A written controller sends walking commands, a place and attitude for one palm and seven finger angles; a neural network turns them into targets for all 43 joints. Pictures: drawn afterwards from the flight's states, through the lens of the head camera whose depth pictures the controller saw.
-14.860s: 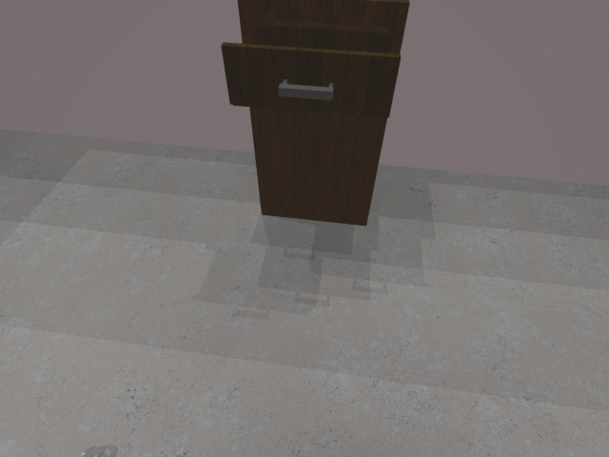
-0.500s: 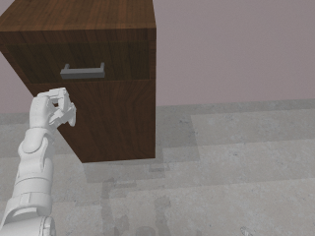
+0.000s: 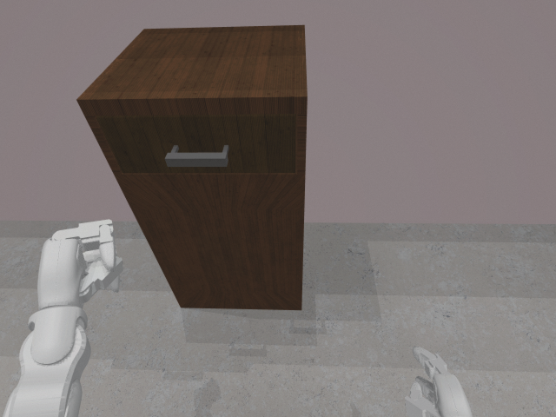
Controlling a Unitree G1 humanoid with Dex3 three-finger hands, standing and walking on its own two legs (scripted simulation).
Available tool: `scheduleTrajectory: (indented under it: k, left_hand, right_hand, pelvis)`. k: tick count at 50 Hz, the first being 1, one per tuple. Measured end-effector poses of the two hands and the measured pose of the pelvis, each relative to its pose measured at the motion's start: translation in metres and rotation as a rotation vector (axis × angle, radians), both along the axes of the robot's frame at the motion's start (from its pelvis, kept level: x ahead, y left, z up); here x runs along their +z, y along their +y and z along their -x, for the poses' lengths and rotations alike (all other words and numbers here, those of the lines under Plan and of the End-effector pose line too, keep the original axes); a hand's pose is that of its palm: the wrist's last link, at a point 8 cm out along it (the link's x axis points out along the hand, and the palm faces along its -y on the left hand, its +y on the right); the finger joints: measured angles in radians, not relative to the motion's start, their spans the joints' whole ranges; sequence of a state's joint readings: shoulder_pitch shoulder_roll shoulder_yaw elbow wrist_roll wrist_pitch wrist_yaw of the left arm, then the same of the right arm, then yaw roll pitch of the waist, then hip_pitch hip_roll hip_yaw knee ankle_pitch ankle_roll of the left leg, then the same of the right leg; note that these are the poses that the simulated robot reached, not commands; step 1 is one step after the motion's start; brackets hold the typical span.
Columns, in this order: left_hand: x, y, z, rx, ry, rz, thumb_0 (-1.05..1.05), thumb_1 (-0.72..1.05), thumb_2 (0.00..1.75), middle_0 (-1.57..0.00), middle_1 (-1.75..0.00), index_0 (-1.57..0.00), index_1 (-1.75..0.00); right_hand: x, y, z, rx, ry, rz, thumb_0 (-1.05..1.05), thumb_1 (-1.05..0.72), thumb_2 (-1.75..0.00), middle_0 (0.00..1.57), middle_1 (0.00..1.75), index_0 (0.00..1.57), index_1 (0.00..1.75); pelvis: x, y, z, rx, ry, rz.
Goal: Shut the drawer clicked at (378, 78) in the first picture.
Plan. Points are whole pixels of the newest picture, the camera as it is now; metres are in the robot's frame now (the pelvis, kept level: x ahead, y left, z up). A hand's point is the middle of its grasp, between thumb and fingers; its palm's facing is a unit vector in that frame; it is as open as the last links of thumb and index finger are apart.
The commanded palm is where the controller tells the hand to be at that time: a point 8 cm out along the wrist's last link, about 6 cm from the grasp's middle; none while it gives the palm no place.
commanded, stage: draw the hand back to the body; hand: left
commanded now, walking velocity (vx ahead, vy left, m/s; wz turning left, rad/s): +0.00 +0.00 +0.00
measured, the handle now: (198, 154) +0.64 +0.26 +0.02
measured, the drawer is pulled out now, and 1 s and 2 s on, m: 0.00 0.00 0.00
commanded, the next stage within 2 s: step back with the hand held close in 0.44 s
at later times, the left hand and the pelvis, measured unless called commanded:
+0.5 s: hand (63, 315) +0.17 +0.25 +0.16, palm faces +0.44 -0.81 -0.38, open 3.2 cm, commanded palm +0.13 +0.28 +0.17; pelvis +0.00 +0.00 +0.00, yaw +0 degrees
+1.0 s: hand (38, 332) +0.16 +0.27 +0.15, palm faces +0.31 -0.81 -0.50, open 3.2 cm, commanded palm +0.10 +0.31 +0.17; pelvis -0.04 +0.03 +0.00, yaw -1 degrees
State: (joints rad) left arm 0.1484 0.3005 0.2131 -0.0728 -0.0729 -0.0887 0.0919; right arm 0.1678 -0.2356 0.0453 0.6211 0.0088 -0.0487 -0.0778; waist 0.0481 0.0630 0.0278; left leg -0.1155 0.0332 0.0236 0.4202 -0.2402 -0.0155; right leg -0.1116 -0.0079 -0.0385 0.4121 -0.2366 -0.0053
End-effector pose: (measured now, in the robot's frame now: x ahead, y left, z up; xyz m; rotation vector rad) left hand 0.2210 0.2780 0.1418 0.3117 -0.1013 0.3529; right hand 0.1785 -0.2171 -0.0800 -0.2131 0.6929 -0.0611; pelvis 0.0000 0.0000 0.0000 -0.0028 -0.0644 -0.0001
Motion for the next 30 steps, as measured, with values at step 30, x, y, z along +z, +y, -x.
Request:
scheduleTrajectory:
  k: [30]
  left_hand:
    - [0.031,0.006,0.084,0.064,-0.048,-0.131,0.01,0.89,0.90,-1.40,-1.59,-1.40,-1.60]
  right_hand:
    - [0.006,0.007,0.002,0.024,-0.061,0.011,0.01,-0.90,-0.90,0.20,0.30,0.20,0.30]
  pelvis:
    - [0.001,0.003,0.002,0.003,-0.039,0.010]
